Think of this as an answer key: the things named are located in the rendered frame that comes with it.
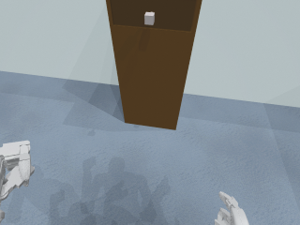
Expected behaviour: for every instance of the drawer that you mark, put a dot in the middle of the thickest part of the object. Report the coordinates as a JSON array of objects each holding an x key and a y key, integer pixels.
[{"x": 169, "y": 14}]

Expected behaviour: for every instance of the cabinet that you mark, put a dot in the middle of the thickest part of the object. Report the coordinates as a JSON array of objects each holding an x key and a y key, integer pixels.
[{"x": 152, "y": 68}]

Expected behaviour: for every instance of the right robot hand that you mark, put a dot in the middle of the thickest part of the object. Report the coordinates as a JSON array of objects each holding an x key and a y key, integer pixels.
[{"x": 236, "y": 216}]

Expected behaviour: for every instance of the left robot hand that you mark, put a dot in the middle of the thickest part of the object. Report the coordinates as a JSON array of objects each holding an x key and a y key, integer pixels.
[{"x": 15, "y": 156}]

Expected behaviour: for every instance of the handle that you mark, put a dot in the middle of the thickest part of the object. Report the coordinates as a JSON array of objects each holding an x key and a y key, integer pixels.
[{"x": 149, "y": 18}]

